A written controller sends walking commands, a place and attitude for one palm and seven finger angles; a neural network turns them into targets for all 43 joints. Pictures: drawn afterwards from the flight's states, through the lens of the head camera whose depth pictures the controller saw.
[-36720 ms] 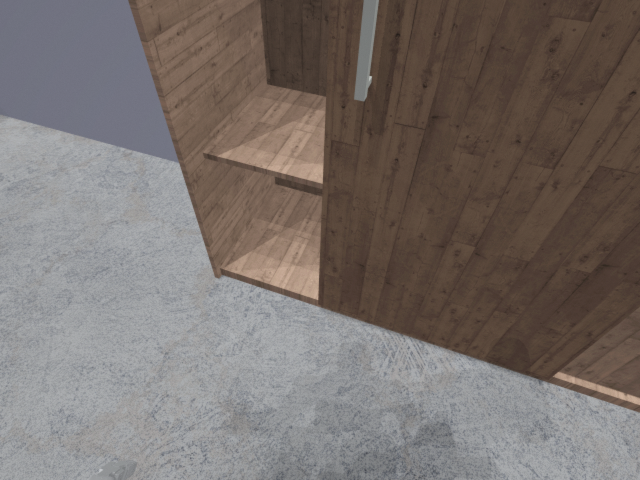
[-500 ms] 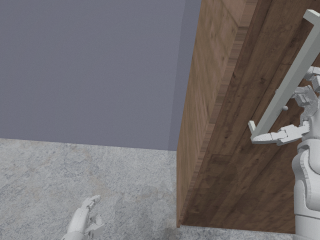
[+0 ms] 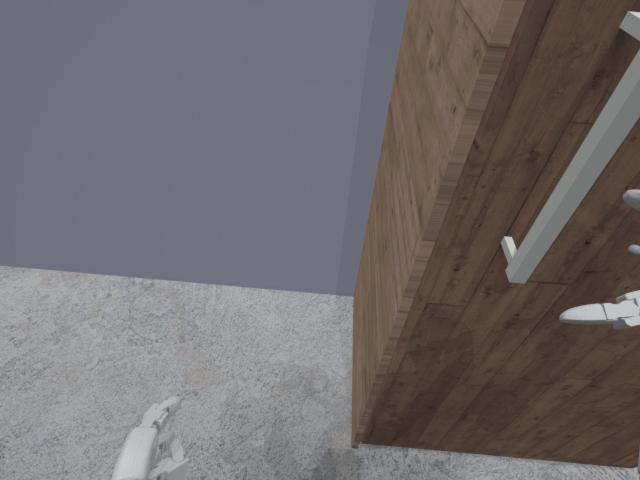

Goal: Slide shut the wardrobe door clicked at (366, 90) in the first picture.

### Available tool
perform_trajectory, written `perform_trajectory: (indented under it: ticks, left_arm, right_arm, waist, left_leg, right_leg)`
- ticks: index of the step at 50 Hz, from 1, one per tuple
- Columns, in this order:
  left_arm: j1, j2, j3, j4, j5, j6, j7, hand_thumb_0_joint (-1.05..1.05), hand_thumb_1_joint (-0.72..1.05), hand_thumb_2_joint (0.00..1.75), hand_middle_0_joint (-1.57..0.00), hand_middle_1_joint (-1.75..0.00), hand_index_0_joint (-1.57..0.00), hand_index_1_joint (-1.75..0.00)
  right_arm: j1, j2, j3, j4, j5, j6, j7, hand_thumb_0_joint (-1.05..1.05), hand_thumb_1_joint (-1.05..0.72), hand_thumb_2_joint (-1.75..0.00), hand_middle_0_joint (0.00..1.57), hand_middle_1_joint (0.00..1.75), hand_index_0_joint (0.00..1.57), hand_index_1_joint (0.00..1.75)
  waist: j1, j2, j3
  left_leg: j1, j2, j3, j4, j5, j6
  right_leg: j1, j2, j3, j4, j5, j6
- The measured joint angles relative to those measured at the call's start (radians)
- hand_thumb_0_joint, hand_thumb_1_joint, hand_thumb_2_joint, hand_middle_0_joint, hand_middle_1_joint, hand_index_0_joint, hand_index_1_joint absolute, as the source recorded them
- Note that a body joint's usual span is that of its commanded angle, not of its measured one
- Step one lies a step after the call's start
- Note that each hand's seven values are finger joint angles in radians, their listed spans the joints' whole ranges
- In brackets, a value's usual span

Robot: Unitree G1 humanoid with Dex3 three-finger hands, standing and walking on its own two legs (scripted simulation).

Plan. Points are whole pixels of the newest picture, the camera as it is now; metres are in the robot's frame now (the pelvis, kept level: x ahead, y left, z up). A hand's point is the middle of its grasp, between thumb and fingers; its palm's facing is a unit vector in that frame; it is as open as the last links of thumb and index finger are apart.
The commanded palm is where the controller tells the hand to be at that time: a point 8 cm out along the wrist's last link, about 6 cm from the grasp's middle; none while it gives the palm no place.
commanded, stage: slip the hand off the handle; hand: right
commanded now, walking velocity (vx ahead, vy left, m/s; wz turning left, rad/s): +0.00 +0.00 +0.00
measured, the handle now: (565, 172) +0.36 -0.23 +0.26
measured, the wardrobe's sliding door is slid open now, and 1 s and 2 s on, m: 0.00 0.00 0.00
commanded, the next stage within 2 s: draw the hand back to the body in 0.38 s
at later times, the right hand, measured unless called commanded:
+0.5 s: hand out of the picture +0.20 -0.26 +0.24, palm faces +0.38 +0.91 -0.17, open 14.7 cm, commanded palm +0.16 -0.30 +0.23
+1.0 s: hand out of the picture +0.19 -0.26 +0.19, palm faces +0.18 +0.98 -0.07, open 14.6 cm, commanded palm +0.14 -0.30 +0.21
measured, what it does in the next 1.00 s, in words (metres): stands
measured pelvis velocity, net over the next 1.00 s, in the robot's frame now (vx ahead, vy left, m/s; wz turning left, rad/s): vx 0.00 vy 0.00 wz -0.05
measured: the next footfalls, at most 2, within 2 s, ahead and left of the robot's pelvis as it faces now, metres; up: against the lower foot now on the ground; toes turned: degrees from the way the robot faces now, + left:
none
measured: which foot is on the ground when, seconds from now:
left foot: down 0.00-1.00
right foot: down 0.00-1.00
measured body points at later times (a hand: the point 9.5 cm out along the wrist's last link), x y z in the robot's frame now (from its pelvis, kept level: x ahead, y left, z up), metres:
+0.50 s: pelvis +0.01 -0.01 +0.00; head -0.02 +0.00 +0.45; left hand +0.23 +0.17 -0.06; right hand +0.18 -0.31 +0.24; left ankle +0.02 +0.10 -0.73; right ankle +0.00 -0.10 -0.73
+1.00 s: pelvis +0.00 +0.00 +0.00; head -0.06 +0.03 +0.45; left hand +0.23 +0.20 -0.03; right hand +0.17 -0.31 +0.20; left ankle +0.02 +0.10 -0.73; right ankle +0.00 -0.10 -0.73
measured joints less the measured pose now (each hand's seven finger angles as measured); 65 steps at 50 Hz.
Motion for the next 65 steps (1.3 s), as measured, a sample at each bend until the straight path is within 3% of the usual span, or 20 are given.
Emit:
perform_trajectory:
  ticks: [4,11,19,26,27,33,37,41,45,51,54,57,60,65]
  left_arm:
    - [-0.004,-0.005,-0.003,-0.01,0.007,-0.016,-0.01,0.02,0.9,0.9,-0.2,-0.3,-0.2,-0.3]
    - [-0.036,-0.011,-0.019,-0.015,0.008,-0.031,0.002,0.01,0.9,0.9,-0.2,-0.3,-0.2,-0.3]
    - [-0.057,-0.033,-0.039,-0.034,0.019,-0.046,-0.003,0.01,0.9,0.9,-0.2,-0.3,-0.2,-0.3]
    - [-0.042,-0.038,-0.045,-0.028,0.019,-0.038,-0.009,0.01,0.9,0.9,-0.2,-0.3,-0.2,-0.3]
    - [-0.039,-0.035,-0.047,-0.023,0.013,-0.037,-0.006,0.01,0.9,0.9,-0.2,-0.3,-0.2,-0.3]
    - [-0.025,-0.014,-0.058,-0.013,-0.024,-0.029,0.028,0.02,0.9,0.9,-0.2,-0.3,-0.2,-0.3]
    - [-0.024,-0.002,-0.065,-0.017,-0.041,-0.042,0.038,0.02,0.9,0.9,-0.2,-0.3,-0.2,-0.3]
    - [-0.031,0.009,-0.072,-0.022,-0.056,-0.053,0.039,0.02,0.9,0.9,-0.2,-0.3,-0.2,-0.3]
    - [-0.044,0.021,-0.068,-0.033,-0.061,-0.066,0.024,0.02,0.9,0.9,-0.2,-0.3,-0.2,-0.3]
    - [-0.047,0.037,-0.051,-0.056,-0.061,-0.085,0.01,0.02,0.9,0.9,-0.2,-0.3,-0.2,-0.3]
    - [-0.05,0.023,-0.034,-0.056,-0.02,-0.11,-0.004,0.02,0.9,0.9,-0.2,-0.3,-0.2,-0.3]
    - [-0.049,0.003,-0.022,-0.054,-0.001,-0.114,-0.015,0.01,0.9,0.9,-0.2,-0.3,-0.2,-0.3]
    - [-0.032,-0.009,-0.011,-0.038,0.01,-0.107,-0.018,0.01,0.9,0.9,-0.2,-0.3,-0.2,-0.3]
    - [0.004,-0.009,0.003,0.011,0.019,-0.089,-0.015,0.01,0.9,0.9,-0.2,-0.3,-0.2,-0.3]
  right_arm:
    - [0.09,0.024,0.004,-0.12,-0.007,0.003,-0.019,-0.01,0.55,-0.2,0.26,1.15,0.25,1.16]
    - [0.157,0.035,0.038,-0.23,0.006,0.038,0.01,-0.01,0.56,-0.19,0.25,1.15,0.25,1.16]
    - [0.238,0.047,0.077,-0.35,0.018,0.074,0.025,-0.01,0.56,-0.19,0.25,1.15,0.25,1.16]
    - [0.285,0.036,0.053,-0.398,0.037,0.09,0.02,-0.01,0.56,-0.19,0.26,1.15,0.26,1.16]
    - [0.281,0.038,0.049,-0.392,0.043,0.107,0.029,-0.01,0.56,-0.19,0.26,1.15,0.26,1.16]
    - [0.27,-0.002,0.061,-0.366,0.081,0.35,0.131,-0.01,0.55,-0.2,0.25,1.15,0.25,1.16]
    - [0.274,-0.047,0.047,-0.365,0.133,0.477,0.206,-0.01,0.55,-0.2,0.25,1.15,0.25,1.15]
    - [0.26,-0.088,-0.012,-0.319,0.21,0.548,0.273,-0.01,0.55,-0.2,0.25,1.15,0.25,1.15]
    - [0.242,-0.083,-0.06,-0.263,0.223,0.567,0.277,-0.01,0.55,-0.2,0.25,1.15,0.25,1.15]
    - [0.29,-0.027,-0.011,-0.29,0.179,0.559,0.271,-0.01,0.52,-0.21,0.25,1.13,0.25,1.13]
    - [0.346,-0.02,0.054,-0.348,0.054,0.414,0.105,-0.01,0.46,-0.24,0.25,1.1,0.25,1.1]
    - [0.394,-0.001,0.061,-0.369,-0.02,0.277,-0.031,-0.01,0.38,-0.28,0.25,1.06,0.25,1.06]
    - [0.435,0.01,0.056,-0.366,-0.061,0.182,-0.107,-0.01,0.29,-0.32,0.24,1.0,0.24,1.0]
    - [0.471,0.031,0.084,-0.342,-0.101,0.097,-0.165,-0.01,0.13,-0.4,0.24,0.9,0.24,0.91]
  waist:
    - [-0.024,0.002,-0.006]
    - [-0.059,0.0,-0.001]
    - [-0.066,0.003,-0.003]
    - [-0.069,0.004,-0.008]
    - [-0.071,0.002,-0.006]
    - [-0.065,-0.018,-0.005]
    - [-0.053,-0.025,-0.013]
    - [-0.045,-0.025,-0.032]
    - [-0.045,-0.025,-0.038]
    - [-0.049,-0.027,-0.03]
    - [-0.044,-0.019,-0.014]
    - [-0.04,-0.008,0.015]
    - [-0.043,-0.01,0.036]
    - [-0.046,-0.033,0.05]
  left_leg:
    - [0.01,0.006,0.006,0.005,-0.011,-0.003]
    - [0.038,0.019,0.03,0.003,-0.021,-0.01]
    - [0.051,0.025,0.031,0.001,-0.025,-0.015]
    - [0.061,0.025,0.037,0.003,-0.029,-0.014]
    - [0.064,0.025,0.039,0.0,-0.027,-0.014]
    - [0.098,0.025,0.045,-0.039,-0.008,-0.016]
    - [0.121,0.022,0.041,-0.057,0.001,-0.014]
    - [0.139,0.017,0.039,-0.067,0.003,-0.01]
    - [0.142,0.012,0.043,-0.064,0.003,-0.004]
    - [0.135,0.009,0.052,-0.058,0.005,0.0]
    - [0.123,-0.001,0.055,-0.062,0.013,0.006]
    - [0.113,-0.009,0.054,-0.073,0.025,0.012]
    - [0.113,-0.012,0.051,-0.086,0.035,0.013]
    - [0.124,-0.002,0.05,-0.096,0.033,0.004]
  right_leg:
    - [0.007,0.006,0.006,0.005,-0.009,-0.003]
    - [0.019,0.018,0.032,0.015,-0.015,-0.009]
    - [0.033,0.025,0.033,0.01,-0.017,-0.012]
    - [0.037,0.024,0.039,0.018,-0.022,-0.01]
    - [0.038,0.025,0.041,0.018,-0.021,-0.01]
    - [0.068,0.027,0.047,-0.015,-0.002,-0.013]
    - [0.094,0.025,0.043,-0.037,0.007,-0.012]
    - [0.114,0.021,0.043,-0.048,0.009,-0.007]
    - [0.115,0.015,0.046,-0.042,0.009,-0.001]
    - [0.102,0.011,0.055,-0.029,0.01,0.001]
    - [0.083,0.002,0.058,-0.018,0.011,0.008]
    - [0.07,-0.006,0.057,-0.02,0.018,0.013]
    - [0.07,-0.009,0.054,-0.03,0.024,0.014]
    - [0.083,0.002,0.054,-0.046,0.027,0.005]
